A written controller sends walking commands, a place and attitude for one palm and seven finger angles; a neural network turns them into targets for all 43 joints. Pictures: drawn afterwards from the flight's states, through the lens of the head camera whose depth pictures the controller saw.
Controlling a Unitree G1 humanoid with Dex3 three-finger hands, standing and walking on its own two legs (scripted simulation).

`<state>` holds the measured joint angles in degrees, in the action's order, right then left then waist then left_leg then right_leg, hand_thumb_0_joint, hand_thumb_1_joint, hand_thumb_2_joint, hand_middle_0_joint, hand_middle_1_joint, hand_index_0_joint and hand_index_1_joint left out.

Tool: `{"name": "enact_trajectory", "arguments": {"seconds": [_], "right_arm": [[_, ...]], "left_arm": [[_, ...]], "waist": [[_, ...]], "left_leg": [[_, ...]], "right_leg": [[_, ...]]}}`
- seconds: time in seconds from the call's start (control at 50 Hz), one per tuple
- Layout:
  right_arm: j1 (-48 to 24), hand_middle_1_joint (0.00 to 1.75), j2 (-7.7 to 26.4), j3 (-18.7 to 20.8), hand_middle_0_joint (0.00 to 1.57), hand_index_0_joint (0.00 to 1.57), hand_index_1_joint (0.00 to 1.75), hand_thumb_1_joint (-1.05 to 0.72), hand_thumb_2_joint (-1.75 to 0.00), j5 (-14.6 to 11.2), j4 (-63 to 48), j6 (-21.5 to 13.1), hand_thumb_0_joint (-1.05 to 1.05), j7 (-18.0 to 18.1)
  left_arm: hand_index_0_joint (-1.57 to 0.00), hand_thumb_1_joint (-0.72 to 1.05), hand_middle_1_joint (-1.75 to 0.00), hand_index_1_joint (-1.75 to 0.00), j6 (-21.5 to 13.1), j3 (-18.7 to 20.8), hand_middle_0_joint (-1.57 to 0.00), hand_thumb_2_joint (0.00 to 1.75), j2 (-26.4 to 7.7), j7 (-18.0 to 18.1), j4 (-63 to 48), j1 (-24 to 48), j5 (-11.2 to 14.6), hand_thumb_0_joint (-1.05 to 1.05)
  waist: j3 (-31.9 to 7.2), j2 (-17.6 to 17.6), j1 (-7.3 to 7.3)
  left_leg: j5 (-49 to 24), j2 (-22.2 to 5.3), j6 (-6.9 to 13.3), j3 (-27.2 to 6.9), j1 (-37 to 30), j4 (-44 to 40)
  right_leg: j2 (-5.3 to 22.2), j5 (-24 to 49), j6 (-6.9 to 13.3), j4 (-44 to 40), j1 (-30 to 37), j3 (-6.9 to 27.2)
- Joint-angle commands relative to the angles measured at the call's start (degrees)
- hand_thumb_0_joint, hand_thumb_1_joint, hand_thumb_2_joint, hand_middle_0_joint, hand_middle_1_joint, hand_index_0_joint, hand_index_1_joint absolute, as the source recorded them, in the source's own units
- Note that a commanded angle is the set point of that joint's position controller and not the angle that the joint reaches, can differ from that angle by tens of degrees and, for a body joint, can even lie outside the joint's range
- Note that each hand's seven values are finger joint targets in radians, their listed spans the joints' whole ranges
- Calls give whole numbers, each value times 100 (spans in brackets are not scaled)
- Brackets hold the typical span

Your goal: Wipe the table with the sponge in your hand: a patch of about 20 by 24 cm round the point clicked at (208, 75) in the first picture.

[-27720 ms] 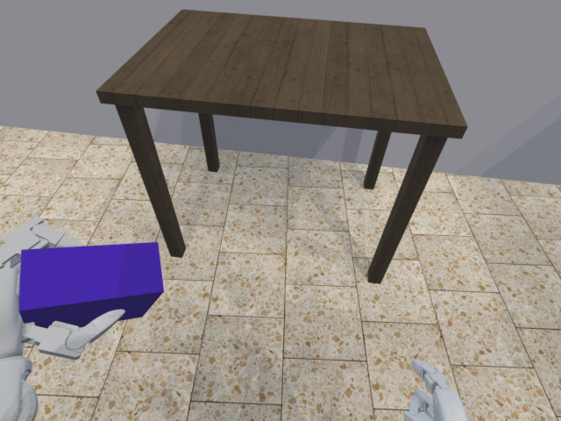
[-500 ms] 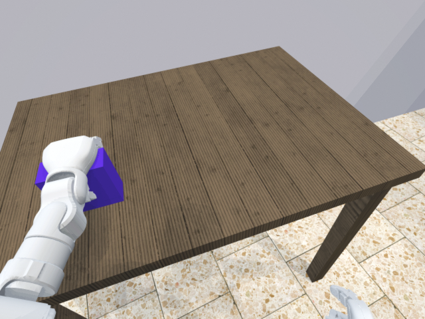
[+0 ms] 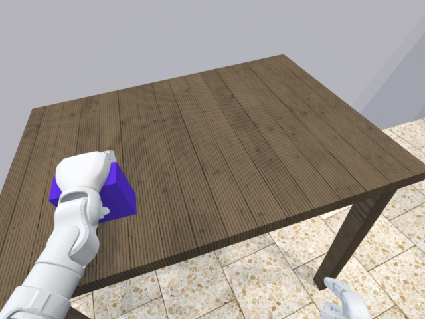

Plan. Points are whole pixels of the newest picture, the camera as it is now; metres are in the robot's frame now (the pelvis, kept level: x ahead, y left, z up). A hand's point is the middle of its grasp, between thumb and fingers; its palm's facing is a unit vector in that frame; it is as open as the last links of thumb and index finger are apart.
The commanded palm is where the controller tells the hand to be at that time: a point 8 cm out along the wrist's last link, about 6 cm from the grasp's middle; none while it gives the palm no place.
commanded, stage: wipe back along the middle lane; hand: left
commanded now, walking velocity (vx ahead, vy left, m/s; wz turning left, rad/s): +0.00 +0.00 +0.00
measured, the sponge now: (101, 201) +0.32 +0.27 +0.06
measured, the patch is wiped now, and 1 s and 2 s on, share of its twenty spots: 0.50 0.70 0.85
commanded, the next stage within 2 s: slide across to the third lane in 0.70 s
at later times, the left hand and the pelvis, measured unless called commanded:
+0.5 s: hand (97, 206) +0.28 +0.24 +0.10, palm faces +0.08 -0.06 -0.99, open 9.4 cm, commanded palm +0.24 +0.23 +0.13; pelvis +0.00 -0.01 +0.00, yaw -1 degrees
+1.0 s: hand (101, 222) +0.25 +0.22 +0.10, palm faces +0.07 -0.07 -0.99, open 9.4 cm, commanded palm +0.22 +0.20 +0.15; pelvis -0.01 -0.01 +0.00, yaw -1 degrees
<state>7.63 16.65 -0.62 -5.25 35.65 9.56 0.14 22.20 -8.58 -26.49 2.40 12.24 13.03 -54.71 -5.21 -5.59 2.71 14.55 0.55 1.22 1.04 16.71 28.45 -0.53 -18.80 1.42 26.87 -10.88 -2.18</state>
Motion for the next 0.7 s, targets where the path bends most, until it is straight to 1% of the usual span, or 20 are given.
{"name": "enact_trajectory", "arguments": {"seconds": [0.0, 0.04, 0.06, 0.1, 0.16, 0.18, 0.2, 0.26, 0.28, 0.32, 0.36, 0.38, 0.4, 0.44, 0.46, 0.5, 0.56, 0.62, 0.66, 0.68], "right_arm": [[-1029, 30, 616, 195, 20, 20, 30, -90, -90, 5, -957, -303, 0, -19], [-1087, 30, 601, 178, 20, 20, 30, -90, -90, 3, -965, -297, 0, -9], [-1192, 30, 627, 171, 20, 20, 30, -90, -90, 5, -969, -307, 0, 3], [-1158, 30, 574, 157, 20, 20, 30, -90, -90, 2, -1005, -329, 0, -10], [-1316, 30, 594, 132, 20, 20, 30, -90, -90, 12, -1044, -335, 0, -20], [-1315, 30, 538, 113, 20, 20, 30, -90, -90, 2, -1087, -347, 0, -24], [-1295, 30, 533, 104, 20, 20, 30, -90, -90, 3, -1067, -347, 0, -22], [-1414, 30, 561, 91, 20, 20, 30, -90, -90, 15, -1103, -364, 0, -17], [-1403, 30, 500, 68, 20, 20, 30, -90, -90, 3, -1158, -384, 0, -28], [-1362, 30, 496, 68, 20, 20, 30, -90, -90, 7, -1141, -388, 0, -53], [-1483, 30, 529, 61, 20, 20, 30, -90, -90, 27, -1144, -398, 0, -38], [-1434, 30, 490, 46, 20, 20, 30, -90, -90, 26, -1204, -403, 0, -31], [-1408, 30, 499, 56, 20, 20, 30, -90, -90, 23, -1150, -409, 0, -17], [-1449, 30, 488, 44, 20, 20, 30, -90, -90, 25, -1176, -405, 0, -19], [-1536, 30, 514, 40, 20, 20, 30, -90, -90, 33, -1179, -423, 0, -21], [-1482, 30, 480, 31, 20, 20, 30, -90, -90, 28, -1200, -437, 0, -22], [-1588, 30, 507, 30, 20, 20, 30, -90, -90, 42, -1218, -450, 0, -25], [-1533, 30, 457, 35, 20, 20, 30, -90, -90, 25, -1248, -456, 0, -50], [-1667, 30, 474, 31, 20, 20, 30, -90, -90, 43, -1278, -465, 0, -43], [-1581, 30, 445, 32, 20, 20, 30, -90, -90, 36, -1306, -475, 0, -44]], "left_arm": [[-120, 10, -160, -160, 147, 169, -120, 130, -360, -141, -781, 377, 324, 0], [-120, 10, -160, -160, 246, 71, -120, 130, -240, -135, -864, 314, 349, 0], [-120, 10, -160, -160, 307, 242, -120, 130, -455, -120, -933, 293, 305, 0], [-120, 10, -160, -160, 376, 84, -120, 130, -230, -132, -1029, 109, 332, 0], [-120, 10, -160, -160, 459, 323, -120, 130, -531, -146, -1291, -182, 295, 0], [-120, 10, -160, -160, 483, 56, -120, 130, -231, -171, -1445, -155, 304, 0], [-120, 10, -160, -160, 519, 29, -120, 130, -204, -197, -1386, -211, 317, 0], [-120, 10, -160, -160, 579, 258, -120, 130, -501, -220, -1602, -340, 244, 0], [-120, 10, -160, -160, 583, 16, -120, 130, -215, -241, -1723, -408, 265, 0], [-120, 10, -160, -160, 575, -80, -120, 130, -86, -271, -1807, -585, 299, 0], [-120, 10, -160, -160, 624, 268, -120, 130, -493, -246, -1866, -696, 267, 0], [-120, 10, -160, -160, 639, 23, -120, 130, -232, -263, -2042, -556, 288, 0], [-120, 10, -160, -160, 639, 208, -120, 130, -394, -253, -1934, -723, 306, 0], [-120, 10, -160, -160, 645, 113, -120, 130, -287, -260, -2093, -904, 326, 0], [-120, 10, -160, -160, 676, 296, -120, 130, -499, -252, -2156, -942, 277, 0], [-120, 10, -160, -160, 696, 143, -120, 130, -299, -266, -2225, -1081, 303, 0], [-120, 10, -160, -160, 703, 383, -120, 130, -563, -250, -2436, -1383, 294, 0], [-120, 10, -160, -160, 701, 112, -120, 130, -218, -265, -2596, -1662, 348, 0], [-120, 10, -160, -160, 739, 226, -120, 130, -391, -237, -2761, -1681, 294, 0], [-120, 10, -160, -160, 751, 83, -120, 130, -229, -229, -2840, -1614, 294, 0]], "waist": [[-668, 912, 81], [-596, 961, 98], [-610, 906, 133], [-665, 978, 135], [-679, 865, 210], [-756, 846, 162], [-601, 922, 143], [-647, 831, 220], [-662, 828, 185], [-593, 802, 173], [-537, 858, 249], [-636, 880, 192], [-571, 937, 210], [-532, 829, 228], [-551, 877, 262], [-536, 897, 225], [-480, 860, 301], [-388, 852, 250], [-381, 764, 315], [-419, 822, 266]], "left_leg": [[-1676, 83, 194, -128, -651, -134], [-1595, 98, 193, -103, -641, -162], [-1590, 73, 189, -116, -682, -176], [-1715, 99, 187, -114, -675, -128], [-1725, 92, 172, -109, -689, -113], [-1776, 111, 179, -73, -689, -74], [-1728, 100, 173, -80, -666, -91], [-1661, 95, 168, -97, -708, -96], [-1726, 102, 173, -73, -678, -66], [-1768, 84, 166, -97, -701, -76], [-1688, 79, 160, -107, -688, -71], [-1673, 108, 174, -57, -642, -55], [-1685, 104, 167, -67, -652, -44], [-1692, 119, 161, -38, -639, -46], [-1667, 101, 158, -65, -677, -45], [-1730, 108, 157, -37, -641, -7], [-1652, 116, 159, -52, -641, -2], [-1630, 100, 152, -32, -582, 3], [-1509, 92, 152, -73, -609, -37], [-1514, 95, 163, -39, -572, -9]], "right_leg": [[-188, 2236, 158, -244, 47, -13], [-189, 2177, 144, -269, 41, -15], [-205, 2146, 182, -257, 41, 59], [-191, 2289, 161, -204, 121, -6], [-197, 2398, 185, -164, 192, 121], [-170, 2440, 151, -130, 204, 55], [-176, 2407, 142, -158, 146, 42], [-206, 2329, 186, -139, 160, 171], [-171, 2373, 157, -97, 172, 77], [-183, 2405, 151, -101, 141, 55], [-206, 2406, 185, -108, 145, 212], [-159, 2431, 137, -94, 198, 127], [-171, 2479, 135, -106, 200, 154], [-156, 2539, 116, -97, 225, 147], [-191, 2525, 167, -84, 206, 291], [-156, 2604, 125, -62, 219, 192], [-183, 2600, 151, -61, 213, 370], [-155, 2515, 103, -52, 166, 240], [-195, 2271, 148, -68, 97, 348], [-161, 2238, 117, -44, 98, 241]]}}
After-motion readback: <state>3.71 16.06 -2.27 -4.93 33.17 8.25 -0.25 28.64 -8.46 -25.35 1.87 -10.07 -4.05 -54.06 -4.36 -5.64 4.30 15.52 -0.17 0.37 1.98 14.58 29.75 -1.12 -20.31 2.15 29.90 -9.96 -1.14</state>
